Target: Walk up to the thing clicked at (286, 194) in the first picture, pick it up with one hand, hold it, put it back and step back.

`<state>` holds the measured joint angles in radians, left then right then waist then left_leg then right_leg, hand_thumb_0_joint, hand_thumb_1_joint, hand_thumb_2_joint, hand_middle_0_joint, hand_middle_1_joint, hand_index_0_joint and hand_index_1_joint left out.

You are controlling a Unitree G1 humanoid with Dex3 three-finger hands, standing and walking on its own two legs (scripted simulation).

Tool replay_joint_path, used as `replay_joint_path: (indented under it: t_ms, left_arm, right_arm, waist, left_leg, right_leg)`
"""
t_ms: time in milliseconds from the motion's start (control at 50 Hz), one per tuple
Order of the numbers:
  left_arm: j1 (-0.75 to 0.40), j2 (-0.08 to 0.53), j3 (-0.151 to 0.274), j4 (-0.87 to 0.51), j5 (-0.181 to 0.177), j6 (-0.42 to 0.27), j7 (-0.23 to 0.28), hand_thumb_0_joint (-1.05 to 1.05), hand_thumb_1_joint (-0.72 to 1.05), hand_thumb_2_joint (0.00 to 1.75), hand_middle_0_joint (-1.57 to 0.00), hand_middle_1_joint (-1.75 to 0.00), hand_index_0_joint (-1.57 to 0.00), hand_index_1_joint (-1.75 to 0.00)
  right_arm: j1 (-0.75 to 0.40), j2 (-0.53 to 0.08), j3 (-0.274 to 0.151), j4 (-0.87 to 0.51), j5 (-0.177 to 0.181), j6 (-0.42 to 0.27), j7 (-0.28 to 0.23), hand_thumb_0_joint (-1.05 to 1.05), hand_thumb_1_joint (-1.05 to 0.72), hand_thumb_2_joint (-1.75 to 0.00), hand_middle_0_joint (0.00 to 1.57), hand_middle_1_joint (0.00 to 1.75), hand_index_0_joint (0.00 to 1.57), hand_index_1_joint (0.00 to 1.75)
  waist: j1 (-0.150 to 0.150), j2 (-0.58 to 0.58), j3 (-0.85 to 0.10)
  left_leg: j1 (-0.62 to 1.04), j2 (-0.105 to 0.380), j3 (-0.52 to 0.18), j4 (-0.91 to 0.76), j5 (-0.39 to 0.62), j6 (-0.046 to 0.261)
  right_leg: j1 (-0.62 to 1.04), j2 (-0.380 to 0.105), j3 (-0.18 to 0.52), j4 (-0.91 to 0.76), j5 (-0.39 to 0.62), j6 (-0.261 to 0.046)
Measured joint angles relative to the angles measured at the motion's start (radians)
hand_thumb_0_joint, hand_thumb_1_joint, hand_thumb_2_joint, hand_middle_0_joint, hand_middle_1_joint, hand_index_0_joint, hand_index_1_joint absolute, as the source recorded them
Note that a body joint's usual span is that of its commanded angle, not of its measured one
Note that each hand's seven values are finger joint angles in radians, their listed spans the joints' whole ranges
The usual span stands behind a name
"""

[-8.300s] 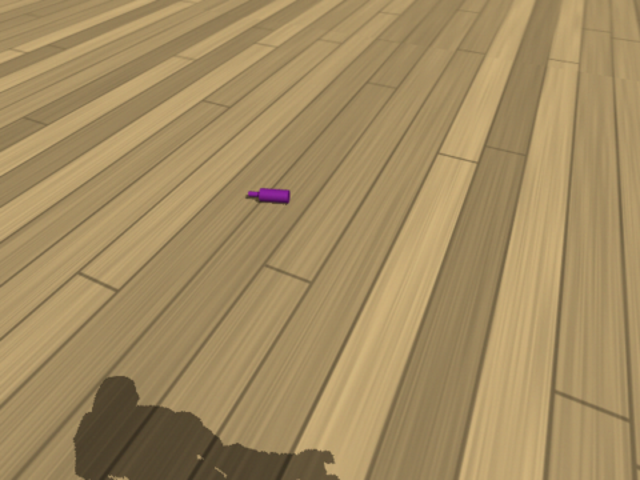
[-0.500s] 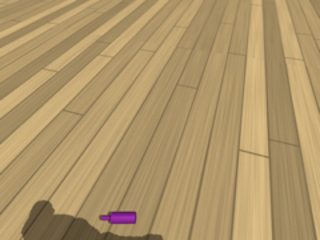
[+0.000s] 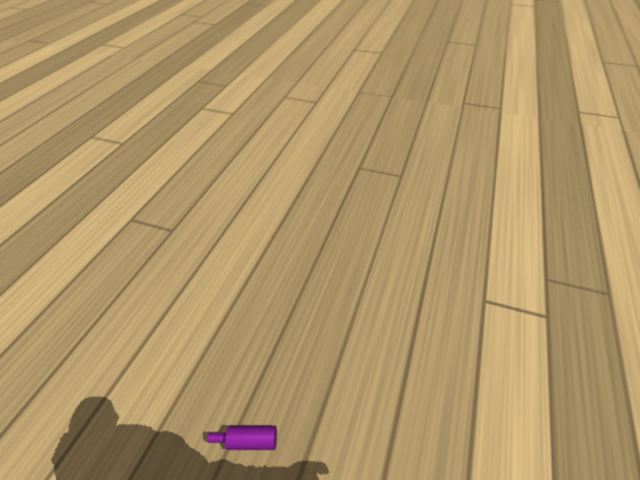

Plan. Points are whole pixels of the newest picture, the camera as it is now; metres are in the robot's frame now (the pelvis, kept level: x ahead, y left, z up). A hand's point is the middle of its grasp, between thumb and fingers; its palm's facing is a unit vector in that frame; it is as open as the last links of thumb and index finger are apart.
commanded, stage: stand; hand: left
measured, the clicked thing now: (242, 437) +0.42 +0.27 -0.75
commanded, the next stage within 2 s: none
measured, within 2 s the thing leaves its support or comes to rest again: neither
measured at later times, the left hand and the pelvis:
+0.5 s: hand out of the picture +0.09 +0.25 -0.16, palm faces -0.02 -0.94 -0.33, open 7.4 cm; pelvis +0.01 +0.00 +0.00, yaw +0 degrees
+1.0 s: hand out of the picture +0.08 +0.25 -0.16, palm faces -0.03 -0.94 -0.34, open 7.4 cm; pelvis +0.01 +0.00 +0.00, yaw +0 degrees
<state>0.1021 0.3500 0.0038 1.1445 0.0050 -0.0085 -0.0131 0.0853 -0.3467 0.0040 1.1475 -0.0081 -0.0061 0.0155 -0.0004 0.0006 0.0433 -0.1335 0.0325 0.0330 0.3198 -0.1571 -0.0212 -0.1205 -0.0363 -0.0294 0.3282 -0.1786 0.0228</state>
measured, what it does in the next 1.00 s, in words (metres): stands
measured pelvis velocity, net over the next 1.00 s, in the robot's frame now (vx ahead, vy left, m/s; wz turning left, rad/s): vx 0.01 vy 0.00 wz -0.01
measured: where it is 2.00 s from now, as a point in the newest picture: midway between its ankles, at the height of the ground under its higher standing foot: outside the picture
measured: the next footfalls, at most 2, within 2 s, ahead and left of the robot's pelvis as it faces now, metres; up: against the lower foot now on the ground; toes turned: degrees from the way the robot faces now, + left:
none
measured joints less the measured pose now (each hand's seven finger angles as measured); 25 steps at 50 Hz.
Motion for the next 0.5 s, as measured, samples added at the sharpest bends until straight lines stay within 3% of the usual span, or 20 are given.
replay_joint_path:
  t_ms: [500]
  left_arm:
    - [-0.003, -0.002, -0.004, -0.014, 0.001, -0.002, 0.004, 0.01, 0.9, 0.9, -0.2, -0.3, -0.2, -0.29]
  right_arm:
    - [0.003, -0.002, 0.001, -0.009, 0.001, 0.002, -0.004, 0.0, -0.9, -0.9, 0.21, 0.3, 0.21, 0.3]
  waist:
    - [-0.002, -0.005, -0.001]
  left_leg:
    - [0.029, 0.005, 0.002, -0.011, -0.013, -0.004]
  right_leg:
    - [0.029, 0.005, 0.002, -0.014, -0.01, -0.002]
